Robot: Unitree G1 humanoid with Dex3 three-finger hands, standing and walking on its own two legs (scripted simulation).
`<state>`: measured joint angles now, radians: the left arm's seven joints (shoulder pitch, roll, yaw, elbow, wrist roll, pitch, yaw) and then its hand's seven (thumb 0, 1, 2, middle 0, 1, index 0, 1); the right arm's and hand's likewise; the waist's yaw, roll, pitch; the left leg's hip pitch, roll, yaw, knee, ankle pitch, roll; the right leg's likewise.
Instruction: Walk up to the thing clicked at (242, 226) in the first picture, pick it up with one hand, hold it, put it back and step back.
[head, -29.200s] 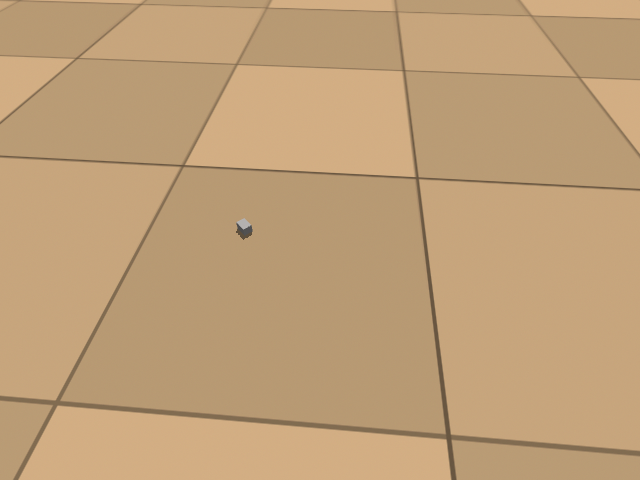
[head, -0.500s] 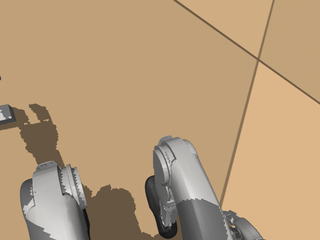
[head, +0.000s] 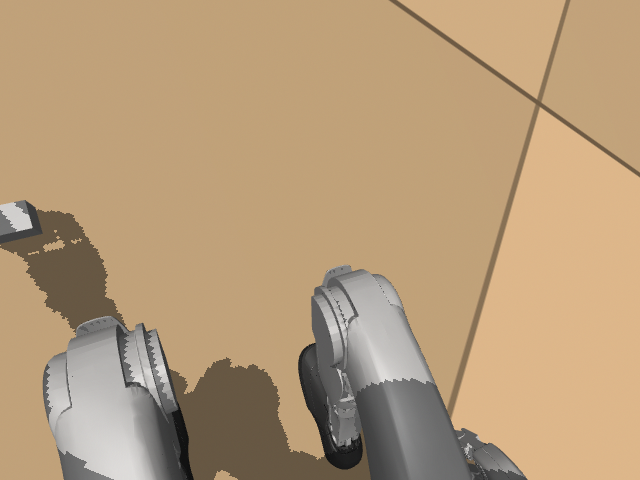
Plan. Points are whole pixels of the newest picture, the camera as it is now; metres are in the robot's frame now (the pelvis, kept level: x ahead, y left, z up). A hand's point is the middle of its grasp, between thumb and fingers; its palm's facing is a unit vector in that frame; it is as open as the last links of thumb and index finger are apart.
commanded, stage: close in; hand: left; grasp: from above
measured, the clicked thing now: (10, 222) +0.47 +0.33 -0.30
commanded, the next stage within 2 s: rest palm in 0.06 s
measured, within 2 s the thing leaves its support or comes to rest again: neither
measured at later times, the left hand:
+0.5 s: hand out of the picture +0.45 +0.33 -0.23, palm faces -0.43 -0.12 -0.89, open 13.0 cm
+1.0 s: hand out of the picture +0.45 +0.33 -0.25, palm faces -0.43 -0.15 -0.89, open 13.6 cm
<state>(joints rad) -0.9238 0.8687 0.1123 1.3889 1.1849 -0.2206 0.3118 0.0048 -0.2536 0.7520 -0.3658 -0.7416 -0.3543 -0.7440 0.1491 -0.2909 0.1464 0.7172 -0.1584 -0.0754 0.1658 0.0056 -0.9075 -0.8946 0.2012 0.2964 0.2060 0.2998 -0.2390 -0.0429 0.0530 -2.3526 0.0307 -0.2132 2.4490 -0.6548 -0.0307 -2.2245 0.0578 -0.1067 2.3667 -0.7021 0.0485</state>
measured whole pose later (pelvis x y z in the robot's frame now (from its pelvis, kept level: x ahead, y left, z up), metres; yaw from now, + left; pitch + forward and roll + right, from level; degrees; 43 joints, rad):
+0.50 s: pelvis +0.00 +0.00 -0.01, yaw -2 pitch +29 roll -12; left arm -1.04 0.96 0.15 1.67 1.30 -0.22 0.54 0.00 -0.30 0.81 -0.29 -0.78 -0.27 -0.79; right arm 0.11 -0.30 0.23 0.70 -0.23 -0.15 0.18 0.00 -0.90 -0.90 0.20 0.30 0.20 0.30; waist -0.34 -0.11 0.10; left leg -2.38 0.03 -0.25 2.51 -0.65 -0.02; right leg -2.24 0.08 -0.13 2.40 -0.68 0.06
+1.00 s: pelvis +0.00 +0.01 -0.02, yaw -4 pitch +27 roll -13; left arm -1.00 1.02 0.17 1.68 1.27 -0.26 0.56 0.00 -0.40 0.89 -0.24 -0.79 -0.20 -0.81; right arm 0.08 -0.33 0.27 0.69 -0.27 -0.19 0.21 0.00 -0.90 -0.90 0.20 0.30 0.21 0.30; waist -0.34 -0.14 0.15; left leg -2.36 0.04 -0.29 2.55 -0.69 -0.03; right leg -2.21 0.09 -0.16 2.40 -0.70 0.06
